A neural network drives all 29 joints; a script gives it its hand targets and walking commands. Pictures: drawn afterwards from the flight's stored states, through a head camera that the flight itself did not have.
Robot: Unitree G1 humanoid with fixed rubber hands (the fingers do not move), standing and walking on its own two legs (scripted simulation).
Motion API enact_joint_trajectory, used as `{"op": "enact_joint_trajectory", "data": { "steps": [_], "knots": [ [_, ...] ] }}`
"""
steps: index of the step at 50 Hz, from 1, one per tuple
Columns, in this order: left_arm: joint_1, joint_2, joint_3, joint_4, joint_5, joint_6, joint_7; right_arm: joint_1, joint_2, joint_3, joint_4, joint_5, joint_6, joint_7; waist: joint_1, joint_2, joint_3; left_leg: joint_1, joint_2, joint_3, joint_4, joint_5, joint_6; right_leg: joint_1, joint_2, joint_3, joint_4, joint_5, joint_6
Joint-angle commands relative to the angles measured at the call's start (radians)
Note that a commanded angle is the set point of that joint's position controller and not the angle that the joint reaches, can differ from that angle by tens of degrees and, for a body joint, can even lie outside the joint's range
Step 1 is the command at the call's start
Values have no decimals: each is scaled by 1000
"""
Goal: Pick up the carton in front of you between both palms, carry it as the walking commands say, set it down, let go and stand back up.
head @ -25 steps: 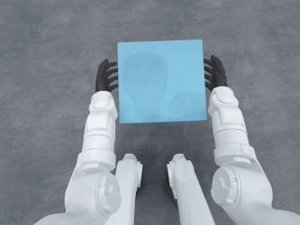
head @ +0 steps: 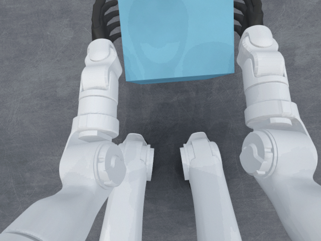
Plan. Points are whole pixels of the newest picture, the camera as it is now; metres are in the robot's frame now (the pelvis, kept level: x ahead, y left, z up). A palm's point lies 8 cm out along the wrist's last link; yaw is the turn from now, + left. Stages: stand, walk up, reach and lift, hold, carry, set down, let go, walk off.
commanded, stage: set down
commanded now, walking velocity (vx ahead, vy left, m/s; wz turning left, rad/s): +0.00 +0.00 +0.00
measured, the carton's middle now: (173, 39) +0.54 -0.03 -0.21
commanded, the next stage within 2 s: none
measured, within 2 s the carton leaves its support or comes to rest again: rests again in 0.52 s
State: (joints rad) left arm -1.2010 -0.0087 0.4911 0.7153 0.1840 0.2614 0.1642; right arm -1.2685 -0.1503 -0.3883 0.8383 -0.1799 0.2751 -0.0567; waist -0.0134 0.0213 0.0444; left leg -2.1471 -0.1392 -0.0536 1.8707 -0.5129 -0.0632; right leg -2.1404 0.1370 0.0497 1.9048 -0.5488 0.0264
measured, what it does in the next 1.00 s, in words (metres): lowers itself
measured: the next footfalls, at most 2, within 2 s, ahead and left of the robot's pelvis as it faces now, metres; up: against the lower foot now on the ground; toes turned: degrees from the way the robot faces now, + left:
none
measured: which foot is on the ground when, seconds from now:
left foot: down 0.00-1.00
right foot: down 0.00-1.00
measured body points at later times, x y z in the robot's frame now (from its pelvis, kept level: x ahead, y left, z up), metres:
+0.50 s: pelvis +0.01 +0.00 -0.07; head +0.38 -0.03 +0.19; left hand +0.56 +0.13 -0.23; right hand +0.57 -0.18 -0.23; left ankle +0.11 +0.12 -0.42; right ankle +0.10 -0.11 -0.42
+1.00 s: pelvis +0.01 +0.00 -0.08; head +0.37 -0.03 +0.18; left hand +0.56 +0.13 -0.25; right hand +0.57 -0.18 -0.25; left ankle +0.11 +0.12 -0.42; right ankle +0.10 -0.11 -0.42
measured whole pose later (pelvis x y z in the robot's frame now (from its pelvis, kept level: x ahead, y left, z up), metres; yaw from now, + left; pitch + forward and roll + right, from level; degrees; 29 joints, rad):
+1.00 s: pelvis +0.01 +0.00 -0.08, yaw +0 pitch +36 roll +2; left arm -1.39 0.13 0.46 0.92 0.10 0.18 0.09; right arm -1.48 -0.29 -0.31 1.05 -0.11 0.20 0.02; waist -0.01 0.03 0.34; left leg -2.22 -0.13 -0.01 2.19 -0.61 -0.06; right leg -2.22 0.10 0.01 2.23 -0.65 0.00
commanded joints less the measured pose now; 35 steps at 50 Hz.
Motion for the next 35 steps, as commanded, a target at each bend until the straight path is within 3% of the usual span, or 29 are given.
{"op": "enact_joint_trajectory", "data": {
  "steps": [1,13,16,19,24,35],
  "knots": [
    [-691,-819,-473,16,-123,-28,-235,-581,884,419,-2,133,-28,259,-15,-38,-1122,582,-34,127,-64,234,18,562,9,-89,-142,283,-1],
    [-833,-742,-550,-9,-244,-62,-242,-738,819,529,-46,248,-62,236,-9,-62,-1167,535,-14,145,118,309,23,609,-11,-79,22,402,3],
    [-855,-762,-595,-40,-277,-68,-237,-756,824,559,-77,290,-73,239,-14,-14,-1185,568,-16,146,152,377,21,607,-10,-67,54,477,-5],
    [-833,-780,-613,-45,-291,-73,-241,-701,839,557,-54,290,-74,236,-20,-18,-1161,519,-18,136,172,402,20,638,-9,-60,82,537,-10],
    [-764,-774,-574,27,-269,-79,-249,-631,837,515,22,262,-80,245,-25,-15,-1000,456,-23,123,184,373,23,520,-8,-62,94,470,-20],
    [-778,-685,-477,121,-222,-86,-253,-663,753,433,106,218,-89,265,-19,-13,-752,390,-22,113,190,244,43,342,-14,-63,104,280,-32]
  ]
}}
